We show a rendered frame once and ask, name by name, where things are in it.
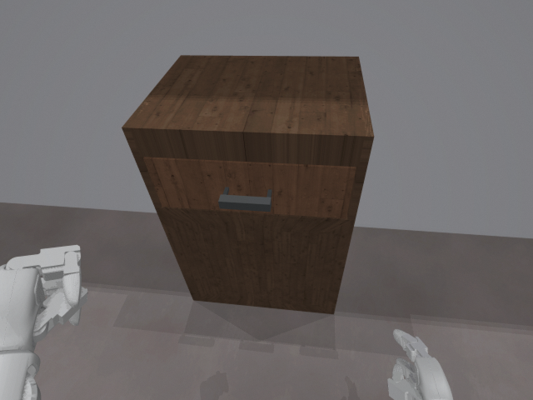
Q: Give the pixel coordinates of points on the drawer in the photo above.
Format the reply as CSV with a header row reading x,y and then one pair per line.
x,y
297,189

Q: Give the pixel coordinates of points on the cabinet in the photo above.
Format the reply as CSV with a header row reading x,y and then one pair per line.
x,y
262,109

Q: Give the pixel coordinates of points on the left robot hand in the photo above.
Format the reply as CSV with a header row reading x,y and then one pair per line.
x,y
23,292

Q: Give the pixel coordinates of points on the right robot hand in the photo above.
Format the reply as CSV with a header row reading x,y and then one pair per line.
x,y
427,380

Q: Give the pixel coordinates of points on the handle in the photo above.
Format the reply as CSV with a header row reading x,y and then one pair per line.
x,y
249,203

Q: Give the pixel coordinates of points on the robot left forearm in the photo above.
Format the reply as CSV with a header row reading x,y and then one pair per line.
x,y
18,369

